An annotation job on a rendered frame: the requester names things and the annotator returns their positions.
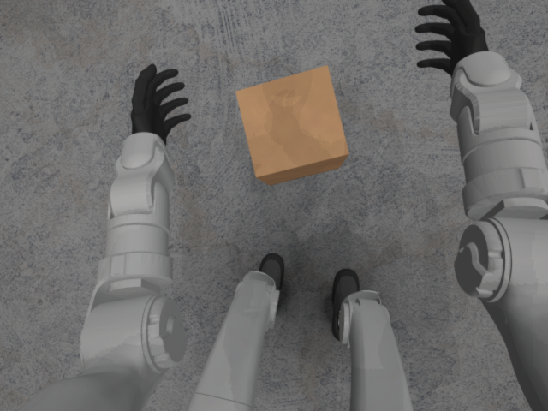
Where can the robot right hand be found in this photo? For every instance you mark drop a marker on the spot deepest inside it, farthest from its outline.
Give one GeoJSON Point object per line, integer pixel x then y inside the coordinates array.
{"type": "Point", "coordinates": [464, 31]}

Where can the robot left shin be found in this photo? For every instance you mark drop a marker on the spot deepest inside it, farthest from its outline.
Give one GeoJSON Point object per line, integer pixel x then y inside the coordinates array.
{"type": "Point", "coordinates": [258, 276]}

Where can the robot left hand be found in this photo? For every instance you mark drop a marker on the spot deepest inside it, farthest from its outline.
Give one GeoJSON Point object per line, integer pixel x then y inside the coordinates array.
{"type": "Point", "coordinates": [148, 114]}

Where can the carton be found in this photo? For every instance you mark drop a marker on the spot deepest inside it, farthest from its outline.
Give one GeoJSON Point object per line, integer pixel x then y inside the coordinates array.
{"type": "Point", "coordinates": [293, 126]}

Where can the robot left upper arm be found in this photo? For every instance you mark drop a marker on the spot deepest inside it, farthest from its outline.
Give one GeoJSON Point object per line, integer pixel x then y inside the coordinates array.
{"type": "Point", "coordinates": [127, 346]}

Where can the robot right upper arm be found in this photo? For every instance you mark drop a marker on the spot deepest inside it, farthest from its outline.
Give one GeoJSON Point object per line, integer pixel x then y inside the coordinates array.
{"type": "Point", "coordinates": [503, 261]}

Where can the right robot thigh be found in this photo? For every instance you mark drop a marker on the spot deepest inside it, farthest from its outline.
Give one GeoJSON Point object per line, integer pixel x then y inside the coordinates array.
{"type": "Point", "coordinates": [378, 382]}

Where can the robot right forearm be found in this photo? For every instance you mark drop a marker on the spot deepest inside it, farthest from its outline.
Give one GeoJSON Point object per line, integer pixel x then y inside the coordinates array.
{"type": "Point", "coordinates": [500, 146]}

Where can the robot left forearm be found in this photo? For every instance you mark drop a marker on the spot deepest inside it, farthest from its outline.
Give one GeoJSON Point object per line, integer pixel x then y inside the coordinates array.
{"type": "Point", "coordinates": [136, 261]}

